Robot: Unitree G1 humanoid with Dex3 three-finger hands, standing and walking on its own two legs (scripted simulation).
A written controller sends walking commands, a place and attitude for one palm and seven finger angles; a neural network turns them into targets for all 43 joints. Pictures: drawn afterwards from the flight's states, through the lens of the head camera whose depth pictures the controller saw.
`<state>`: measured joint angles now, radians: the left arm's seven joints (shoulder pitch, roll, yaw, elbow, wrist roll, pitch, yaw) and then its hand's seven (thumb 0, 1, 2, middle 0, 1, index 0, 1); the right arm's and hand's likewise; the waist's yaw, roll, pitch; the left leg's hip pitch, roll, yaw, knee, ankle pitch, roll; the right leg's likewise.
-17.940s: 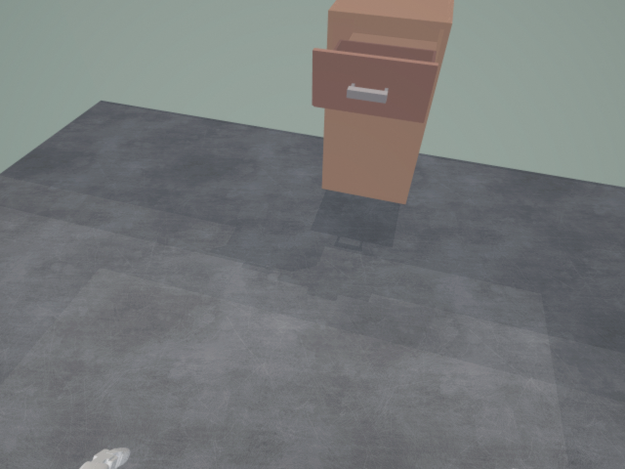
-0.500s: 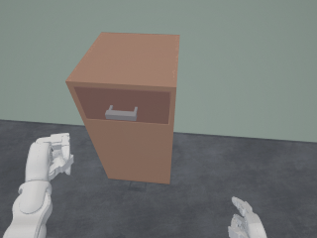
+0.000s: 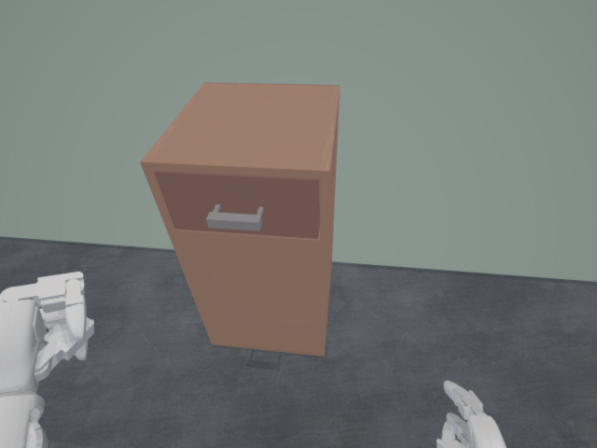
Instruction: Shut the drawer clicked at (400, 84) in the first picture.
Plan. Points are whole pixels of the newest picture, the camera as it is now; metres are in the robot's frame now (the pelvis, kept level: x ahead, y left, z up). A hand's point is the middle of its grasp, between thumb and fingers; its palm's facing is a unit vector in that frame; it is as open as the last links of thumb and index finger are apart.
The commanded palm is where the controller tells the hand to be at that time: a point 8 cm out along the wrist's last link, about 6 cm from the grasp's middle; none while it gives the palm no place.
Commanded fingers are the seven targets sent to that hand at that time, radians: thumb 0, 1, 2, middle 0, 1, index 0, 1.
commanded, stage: step back with the hand held close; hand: left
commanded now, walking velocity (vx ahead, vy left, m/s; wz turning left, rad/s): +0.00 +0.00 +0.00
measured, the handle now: (236, 215) +0.61 +0.23 -0.07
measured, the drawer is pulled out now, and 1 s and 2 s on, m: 0.00 0.00 0.00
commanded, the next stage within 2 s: stop stepping back and stand still in 1.62 s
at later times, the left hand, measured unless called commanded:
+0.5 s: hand (75, 339) +0.17 +0.25 +0.16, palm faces +0.34 -0.80 -0.49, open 3.3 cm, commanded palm +0.10 +0.29 +0.18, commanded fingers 0.00 0.90 0.90 -1.40 -1.60 -1.40 -1.60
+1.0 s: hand (38, 382) +0.12 +0.25 +0.16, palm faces +0.39 -0.79 -0.47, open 3.3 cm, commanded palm +0.05 +0.30 +0.18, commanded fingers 0.00 0.90 0.90 -1.40 -1.60 -1.40 -1.60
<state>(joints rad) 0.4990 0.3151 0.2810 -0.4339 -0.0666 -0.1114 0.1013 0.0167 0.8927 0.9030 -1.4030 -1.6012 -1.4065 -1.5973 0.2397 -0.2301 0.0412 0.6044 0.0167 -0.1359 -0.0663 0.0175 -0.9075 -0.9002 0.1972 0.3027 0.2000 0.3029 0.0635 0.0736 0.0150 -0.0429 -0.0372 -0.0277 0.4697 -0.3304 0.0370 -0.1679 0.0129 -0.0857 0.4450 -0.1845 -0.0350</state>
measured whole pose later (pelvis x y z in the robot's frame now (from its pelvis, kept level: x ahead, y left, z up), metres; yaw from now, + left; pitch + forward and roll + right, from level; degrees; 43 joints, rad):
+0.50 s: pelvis -0.02 +0.01 +0.00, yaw +1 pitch +0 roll +0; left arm 0.63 0.38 0.36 -0.52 -0.04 -0.21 0.13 0.02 0.89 0.90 -1.40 -1.60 -1.40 -1.60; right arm 0.23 -0.24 -0.02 0.59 0.01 -0.05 -0.07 0.02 -0.91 -0.90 0.20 0.30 0.20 0.30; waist -0.02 0.03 0.00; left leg -0.22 -0.07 -0.02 0.50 -0.29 0.05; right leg -0.34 -0.02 -0.08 0.47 -0.14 -0.02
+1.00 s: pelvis -0.07 +0.01 -0.02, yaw +2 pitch +0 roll +0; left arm 0.58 0.40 0.39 -0.58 0.01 -0.24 0.14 0.02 0.89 0.90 -1.40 -1.60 -1.41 -1.60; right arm 0.27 -0.23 0.00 0.54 0.00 -0.07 -0.07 0.02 -0.91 -0.90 0.20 0.30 0.20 0.30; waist -0.04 -0.03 0.00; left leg -0.36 -0.07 -0.03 0.65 -0.29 0.06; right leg -0.43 0.02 -0.01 0.58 -0.14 0.00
